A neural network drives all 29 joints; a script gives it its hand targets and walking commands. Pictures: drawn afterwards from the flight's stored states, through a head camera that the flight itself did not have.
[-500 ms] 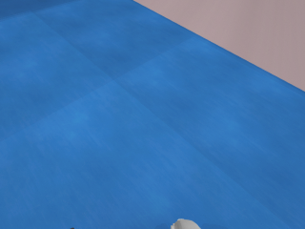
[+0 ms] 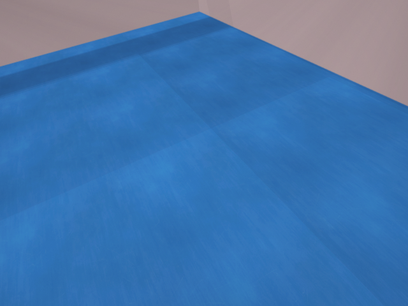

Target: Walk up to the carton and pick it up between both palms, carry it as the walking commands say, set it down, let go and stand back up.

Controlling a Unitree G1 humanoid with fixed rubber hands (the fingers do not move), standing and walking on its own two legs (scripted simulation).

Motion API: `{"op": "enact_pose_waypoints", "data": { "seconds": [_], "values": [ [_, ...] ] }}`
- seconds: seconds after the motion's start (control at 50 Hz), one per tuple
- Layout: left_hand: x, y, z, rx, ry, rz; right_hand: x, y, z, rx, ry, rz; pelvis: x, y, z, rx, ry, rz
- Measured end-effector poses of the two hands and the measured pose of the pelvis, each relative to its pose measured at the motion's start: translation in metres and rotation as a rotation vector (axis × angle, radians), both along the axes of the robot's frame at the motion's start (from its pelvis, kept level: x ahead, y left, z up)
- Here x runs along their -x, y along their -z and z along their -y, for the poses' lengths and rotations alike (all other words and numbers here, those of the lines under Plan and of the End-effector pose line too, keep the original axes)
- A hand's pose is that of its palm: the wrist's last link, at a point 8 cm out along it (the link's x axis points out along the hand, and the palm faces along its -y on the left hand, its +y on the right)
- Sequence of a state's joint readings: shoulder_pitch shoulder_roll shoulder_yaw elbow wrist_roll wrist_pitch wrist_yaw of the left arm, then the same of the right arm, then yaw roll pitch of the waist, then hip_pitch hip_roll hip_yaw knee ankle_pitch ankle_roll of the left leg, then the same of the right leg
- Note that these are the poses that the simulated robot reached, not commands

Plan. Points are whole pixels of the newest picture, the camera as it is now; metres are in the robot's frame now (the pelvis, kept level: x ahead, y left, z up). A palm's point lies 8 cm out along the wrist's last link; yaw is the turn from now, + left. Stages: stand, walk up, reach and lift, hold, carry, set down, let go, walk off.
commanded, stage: walk up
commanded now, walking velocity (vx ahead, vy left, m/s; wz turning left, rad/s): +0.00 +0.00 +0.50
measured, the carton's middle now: out of the picture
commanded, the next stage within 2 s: none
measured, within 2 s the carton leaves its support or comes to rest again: neither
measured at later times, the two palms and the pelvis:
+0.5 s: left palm out of the picture -0.11 +0.28 -0.14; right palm out of the picture +0.14 -0.19 -0.11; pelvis -0.08 +0.02 -0.02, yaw +15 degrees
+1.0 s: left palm out of the picture -0.07 +0.27 -0.11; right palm out of the picture +0.06 -0.27 -0.12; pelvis -0.11 -0.03 -0.01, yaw +28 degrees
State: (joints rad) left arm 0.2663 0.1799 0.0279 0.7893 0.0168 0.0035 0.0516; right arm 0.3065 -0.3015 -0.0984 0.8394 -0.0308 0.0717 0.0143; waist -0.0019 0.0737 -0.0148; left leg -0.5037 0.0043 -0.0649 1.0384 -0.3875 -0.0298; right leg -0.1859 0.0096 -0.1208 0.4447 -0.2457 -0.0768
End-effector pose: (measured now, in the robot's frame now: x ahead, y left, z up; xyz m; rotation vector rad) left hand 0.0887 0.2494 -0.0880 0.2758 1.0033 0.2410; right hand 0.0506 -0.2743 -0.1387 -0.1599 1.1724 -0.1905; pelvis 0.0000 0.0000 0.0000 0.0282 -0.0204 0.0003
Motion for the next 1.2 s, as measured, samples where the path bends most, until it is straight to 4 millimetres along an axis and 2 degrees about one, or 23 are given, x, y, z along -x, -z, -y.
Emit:
{"op": "enact_pose_waypoints", "data": {
  "seconds": [0.08,0.16,0.3,0.4,0.48,0.52,0.56,0.62,0.66,0.78,0.84,0.9,0.96,1.02,1.1,1.16,1.2],
  "values": [
    [0.036,0.001,0.002,-0.004,-0.079,-0.007,-0.020,0.003,0.003,-0.021,-0.071,0.014,0.007,0.002,0.008,0.011,-0.064,0.007],
    [0.067,0.006,0.003,0.003,-0.141,-0.020,-0.045,0.000,-0.004,-0.026,-0.154,0.032,0.015,0.004,0.013,0.017,-0.117,-0.005],
    [0.118,0.020,-0.001,0.041,-0.226,-0.079,-0.090,-0.018,-0.033,0.000,-0.289,0.114,0.034,0.005,0.013,0.019,-0.184,-0.035],
    [0.155,0.032,-0.013,0.067,-0.299,-0.093,-0.104,-0.026,-0.060,0.030,-0.383,0.151,0.052,0.009,0.002,0.030,-0.233,-0.032],
    [0.187,0.046,-0.030,0.095,-0.349,-0.106,-0.098,-0.029,-0.084,0.055,-0.438,0.175,0.071,0.016,-0.014,0.043,-0.264,-0.016],
    [0.200,0.053,-0.040,0.111,-0.366,-0.116,-0.086,-0.031,-0.093,0.067,-0.452,0.174,0.080,0.017,-0.021,0.030,-0.270,0.002],
    [0.205,0.051,-0.048,0.125,-0.381,-0.116,-0.069,-0.036,-0.097,0.074,-0.454,0.164,0.084,0.013,-0.026,0.040,-0.293,0.013],
    [0.197,0.038,-0.062,0.127,-0.390,-0.058,-0.045,-0.042,-0.095,0.097,-0.462,0.111,0.089,0.003,-0.031,0.075,-0.352,0.017],
    [0.190,0.030,-0.070,0.116,-0.383,-0.021,-0.036,-0.046,-0.092,0.118,-0.466,0.085,0.093,-0.002,-0.032,0.084,-0.367,0.009],
    [0.178,0.022,-0.079,0.081,-0.359,0.005,-0.034,-0.059,-0.075,0.141,-0.435,0.117,0.104,-0.006,-0.022,0.083,-0.397,-0.027],
    [0.170,0.020,-0.072,0.075,-0.374,0.035,-0.028,-0.056,-0.058,0.159,-0.446,0.082,0.106,-0.005,-0.013,0.085,-0.436,-0.043],
    [0.163,0.018,-0.058,0.055,-0.354,0.052,-0.022,-0.047,-0.037,0.168,-0.454,0.031,0.108,-0.002,0.000,0.080,-0.461,-0.049],
    [0.158,0.018,-0.037,0.031,-0.320,0.057,-0.017,-0.033,-0.017,0.154,-0.444,-0.002,0.112,0.003,0.018,0.062,-0.471,-0.050],
    [0.161,0.018,-0.014,0.004,-0.325,0.062,-0.012,-0.010,0.003,0.122,-0.446,-0.036,0.113,0.012,0.040,0.032,-0.488,-0.048],
    [0.191,0.008,0.018,-0.018,-0.364,0.011,-0.012,0.012,0.011,0.069,-0.482,-0.079,0.114,0.011,0.059,0.023,-0.558,-0.028],
    [0.221,-0.005,0.032,-0.050,-0.439,-0.018,-0.021,0.019,0.004,0.014,-0.528,-0.095,0.111,0.006,0.068,-0.002,-0.603,-0.028],
    [0.241,-0.012,0.039,-0.070,-0.493,-0.032,-0.035,0.018,-0.005,-0.026,-0.554,-0.072,0.108,0.003,0.073,-0.011,-0.619,-0.037]
  ]
}}
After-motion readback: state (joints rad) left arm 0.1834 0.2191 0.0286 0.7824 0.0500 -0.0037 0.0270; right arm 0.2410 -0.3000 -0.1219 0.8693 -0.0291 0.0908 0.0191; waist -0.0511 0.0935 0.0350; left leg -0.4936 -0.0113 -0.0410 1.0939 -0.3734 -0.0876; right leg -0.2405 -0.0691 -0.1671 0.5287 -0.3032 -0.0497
